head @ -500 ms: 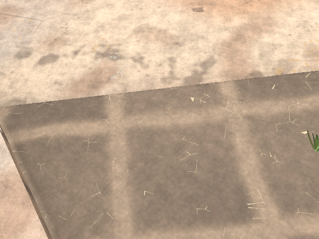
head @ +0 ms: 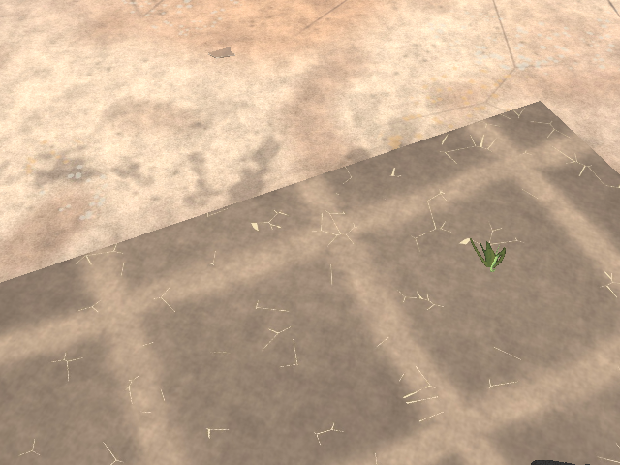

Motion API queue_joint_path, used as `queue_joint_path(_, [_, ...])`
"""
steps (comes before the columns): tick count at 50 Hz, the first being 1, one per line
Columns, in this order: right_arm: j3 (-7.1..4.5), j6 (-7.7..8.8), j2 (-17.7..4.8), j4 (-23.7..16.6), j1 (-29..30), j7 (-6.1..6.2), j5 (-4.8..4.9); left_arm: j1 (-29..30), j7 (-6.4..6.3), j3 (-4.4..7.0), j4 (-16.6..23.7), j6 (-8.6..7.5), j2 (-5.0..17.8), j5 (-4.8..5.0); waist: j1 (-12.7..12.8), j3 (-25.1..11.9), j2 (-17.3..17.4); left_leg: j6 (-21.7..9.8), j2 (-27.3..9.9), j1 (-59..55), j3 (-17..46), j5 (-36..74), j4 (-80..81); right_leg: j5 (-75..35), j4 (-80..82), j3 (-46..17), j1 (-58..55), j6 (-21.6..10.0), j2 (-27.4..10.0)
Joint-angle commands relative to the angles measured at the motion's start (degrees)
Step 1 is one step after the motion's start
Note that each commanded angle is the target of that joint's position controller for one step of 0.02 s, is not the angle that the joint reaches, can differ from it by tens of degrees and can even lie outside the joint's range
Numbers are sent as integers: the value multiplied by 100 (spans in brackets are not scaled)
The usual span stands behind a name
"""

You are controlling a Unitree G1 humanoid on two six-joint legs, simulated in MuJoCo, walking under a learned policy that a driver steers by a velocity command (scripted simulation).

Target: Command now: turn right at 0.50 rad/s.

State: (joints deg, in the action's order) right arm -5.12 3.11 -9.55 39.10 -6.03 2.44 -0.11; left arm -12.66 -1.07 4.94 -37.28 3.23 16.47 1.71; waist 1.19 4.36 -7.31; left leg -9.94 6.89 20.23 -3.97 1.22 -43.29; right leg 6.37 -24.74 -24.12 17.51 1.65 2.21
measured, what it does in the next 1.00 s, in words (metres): walks ahead: left foot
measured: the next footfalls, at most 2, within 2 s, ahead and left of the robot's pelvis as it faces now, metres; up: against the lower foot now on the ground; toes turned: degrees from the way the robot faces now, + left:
left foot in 0.44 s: +0.14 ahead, +0.14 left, +0.00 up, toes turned -5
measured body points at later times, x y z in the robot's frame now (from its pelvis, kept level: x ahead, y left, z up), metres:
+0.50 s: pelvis +0.07 +0.01 -0.02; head +0.09 +0.02 +0.43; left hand +0.25 +0.23 -0.14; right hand +0.18 -0.26 -0.12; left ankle +0.10 +0.14 -0.75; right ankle +0.08 -0.11 -0.75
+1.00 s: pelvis +0.11 +0.05 -0.02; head +0.12 +0.06 +0.43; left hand +0.19 +0.30 -0.16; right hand +0.20 -0.20 -0.13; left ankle +0.10 +0.14 -0.75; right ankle +0.08 -0.11 -0.75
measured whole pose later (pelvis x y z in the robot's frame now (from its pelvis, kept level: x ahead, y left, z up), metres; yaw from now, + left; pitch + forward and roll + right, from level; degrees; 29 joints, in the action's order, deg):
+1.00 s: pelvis +0.11 +0.05 -0.02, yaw -5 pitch +0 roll -1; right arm -2.0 1.8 -11.2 43.7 -14.2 0.5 -0.1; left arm -14.7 -2.7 3.2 -51.8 1.5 12.1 -0.5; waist 0.7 1.0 -0.4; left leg -3.0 2.5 12.1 -0.2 -18.0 -30.5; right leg 17.4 -28.3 -9.7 10.8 3.6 0.5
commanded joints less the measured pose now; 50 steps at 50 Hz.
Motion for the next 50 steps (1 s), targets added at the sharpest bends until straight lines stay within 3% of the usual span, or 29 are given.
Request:
queue_joint_path(1, [-235, 157, -726, -376, -122, 12, -55, 425, 67, 92, 510, -244, 426, -12, -262, -624, 664, 245, -940, -1306, 1245, -824, 1710, 625, -138, 131, 866, -177, -124])
queue_joint_path(2, [-314, 210, -1010, -358, -274, 39, -120, 326, 129, 50, 557, -357, 343, -79, -191, -760, 1270, -170, -1744, -1473, 2010, -126, 1692, 640, -698, 475, 1145, -50, -36])
queue_joint_path(3, [-310, 264, -969, -376, -334, 107, -130, 407, 197, 15, 546, -492, 272, -98, -245, -655, 1624, -578, -2348, -1187, 2582, 759, 1759, 782, -1251, 962, 1189, 145, -2])
queue_joint_path(4, [-261, 303, -841, -378, -402, 176, -106, 559, 251, 12, 520, -587, 324, -104, -336, -507, 1486, -732, -2518, -1018, 2608, 1422, 1701, 1152, -1692, 1140, 1295, 230, -105])
queue_joint_path(6, [-255, 331, -869, -381, -324, 197, 60, 461, 308, -43, 341, -654, 192, -140, -249, -424, 1178, -552, -2265, -950, 2088, 1606, 1241, 1161, -1668, 1426, 1241, 205, -224])
queue_joint_path(7, [-244, 307, -899, -462, 18, 182, 140, 183, 366, -96, 174, -688, 53, -113, -16, -409, 1071, -259, -1802, -569, 1421, 1341, 888, 495, -564, 1732, 522, 127, -190])
queue_joint_path(8, [-228, 269, -870, -500, 320, 143, 154, -470, 429, -110, -118, -743, -87, -114, 303, -543, 888, 92, -1142, 281, 599, 663, -26, -972, 628, 2019, -986, -14, 28])
queue_joint_path(9, [-160, 263, -632, -584, 381, 100, 15, -1155, 397, -30, -289, -788, 231, -207, 516, -507, -73, 620, -520, 2021, 29, -2515, -1937, -2815, 582, 857, -2482, -604, -685])
queue_joint_path(10, [-84, 228, -559, -616, -238, 42, -132, -872, 351, -82, -75, -784, 515, -338, 48, -689, -501, 898, -576, 2450, 435, -4021, -2818, -6156, -366, -120, -2557, -1240, -1779])
queue_joint_path(11, [-124, 107, -849, -513, -528, -23, -26, -529, 308, -117, -22, -726, 254, -445, 40, -1204, -23, 1116, -823, 1894, 1024, -3701, -2621, -6191, -354, -164, -2147, -1788, -2081])
queue_joint_path(12, [-135, -4, -972, -550, -473, -22, 81, -97, 275, -53, 10, -655, 398, -367, -61, -1223, 195, 1252, -965, 1767, 1002, -3527, -2334, -5218, -286, -93, -1983, -1766, -1917])
queue_joint_path(13, [-126, -112, -966, -579, -351, 15, 97, 209, 199, -8, 19, -535, 491, -252, -72, -1335, 259, 1344, -1082, 1732, 969, -3356, -1924, -4135, -201, -71, -1920, -1620, -1754])
queue_joint_path(14, [-89, -239, -844, -544, -351, 23, 100, 404, 155, -19, 29, -412, 506, -204, -130, -1348, 247, 1411, -1089, 1412, 832, -3169, -1563, -3507, -126, 76, -1511, -1516, -1553])
queue_joint_path(17, [-23, -378, -730, -405, -539, -68, 47, 713, 120, -3, 50, -250, 501, -255, -145, -1255, 60, 1378, -916, 184, 547, -2280, -643, -2294, 101, 527, -292, -1280, -1082])
queue_joint_path(19, [7, -363, -703, -363, -578, -107, 28, 699, 138, -71, -27, -246, 314, -258, -129, -1191, 40, 1297, -876, -262, 513, -1923, -61, -1398, 186, 516, -40, -1240, -1022])
queue_joint_path(21, [56, -298, -578, -305, -718, -148, -40, 639, 154, -159, -129, -257, 80, -231, -280, -1062, 138, 1137, -782, -896, 392, -1128, 1146, -337, 181, 588, 149, -1033, -839])
queue_joint_path(22, [62, -267, -633, -292, -772, -162, -137, 335, 162, -192, -264, -288, -64, -267, -237, -1047, 315, 1068, -921, -1261, 536, -665, 1401, 412, 133, 681, 273, -768, -657])
queue_joint_path(23, [19, -246, -955, -387, -771, -153, -182, 116, 161, -196, -330, -325, -99, -334, -84, -1010, 731, 894, -1441, -1498, 1060, 216, 1512, 1372, -166, 925, 474, -465, -334])
queue_joint_path(24, [-4, -240, -1169, -461, -605, -137, -188, -252, 171, -172, -422, -372, -95, -341, 252, -949, 1365, 558, -1779, -1366, 1321, 451, 1519, 1684, -298, 1313, 492, -211, 12])
queue_joint_path(25, [16, -229, -1019, -414, -428, -156, -156, -40, 131, -171, -362, -365, -66, -310, 216, -864, 1685, 344, -1798, -555, 1497, -816, 1898, 1278, -204, 1515, -112, -46, -63])
queue_joint_path(26, [65, -195, -844, -435, -307, -165, -122, 243, 94, -132, -377, -335, 94, -287, 111, -574, 1464, 493, -1503, -304, 1327, -1473, 1923, 922, -217, 1501, -250, 5, -102])
queue_joint_path(27, [78, -159, -838, -408, -377, -155, -113, 387, 63, -114, -378, -299, 102, -280, 25, -507, 1305, 637, -1351, -315, 1163, -1598, 1873, 795, -269, 1503, -211, -18, -80])
queue_joint_path(30, [91, -62, -871, -328, -679, -120, -69, 271, 32, -118, -445, -250, -3, -292, -19, -410, 1168, 693, -1259, -442, 1063, -1443, 1810, 672, -189, 1423, -191, -40, -115])
queue_joint_path(37, [133, -55, -786, -257, -845, -123, -35, 5, -33, -99, -755, -273, -33, -257, -78, -544, 814, 559, -1207, -817, 1058, -728, 1717, 326, -186, 1426, -291, 74, -185])
queue_joint_path(50, [152, -62, -791, 237, -930, -185, 6, -364, -202, -54, -1288, -212, 102, -217, -71, -483, 850, 515, -1131, -1082, 1051, 92, 1890, -63, -136, 1441, -557, 182, -306])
